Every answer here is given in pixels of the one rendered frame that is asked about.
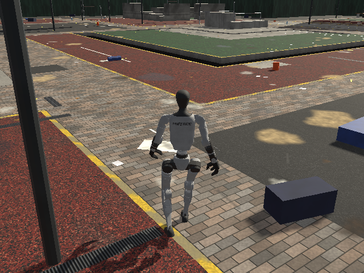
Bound left robot upper arm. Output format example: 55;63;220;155
154;114;171;144

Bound left robot forearm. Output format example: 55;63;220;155
150;135;159;152

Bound robot right thigh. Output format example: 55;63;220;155
184;158;201;191

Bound robot left hand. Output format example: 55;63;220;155
149;149;163;159

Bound right robot upper arm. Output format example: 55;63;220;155
194;114;210;147

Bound robot right hand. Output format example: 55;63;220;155
206;161;220;176

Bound robot left shin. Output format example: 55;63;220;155
162;190;172;230

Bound right robot forearm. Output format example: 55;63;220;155
205;138;217;163

